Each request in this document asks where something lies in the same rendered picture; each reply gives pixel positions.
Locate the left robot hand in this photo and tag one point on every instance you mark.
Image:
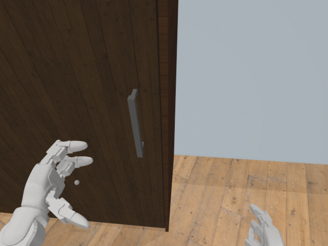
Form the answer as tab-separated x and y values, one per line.
38	190

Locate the handle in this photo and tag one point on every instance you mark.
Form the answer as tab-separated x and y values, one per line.
135	123

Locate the left robot forearm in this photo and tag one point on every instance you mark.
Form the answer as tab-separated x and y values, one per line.
26	227

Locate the right robot hand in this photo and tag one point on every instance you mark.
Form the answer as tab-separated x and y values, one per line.
267	234

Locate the wardrobe door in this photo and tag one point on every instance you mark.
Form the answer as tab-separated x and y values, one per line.
67	68

